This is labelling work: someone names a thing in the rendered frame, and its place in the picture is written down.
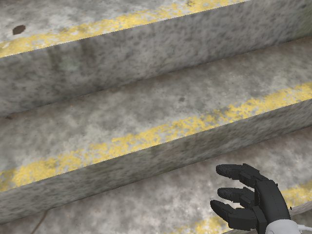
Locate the robot right hand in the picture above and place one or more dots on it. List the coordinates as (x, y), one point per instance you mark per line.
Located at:
(261, 207)

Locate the robot right forearm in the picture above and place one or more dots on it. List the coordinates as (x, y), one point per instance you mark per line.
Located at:
(282, 226)

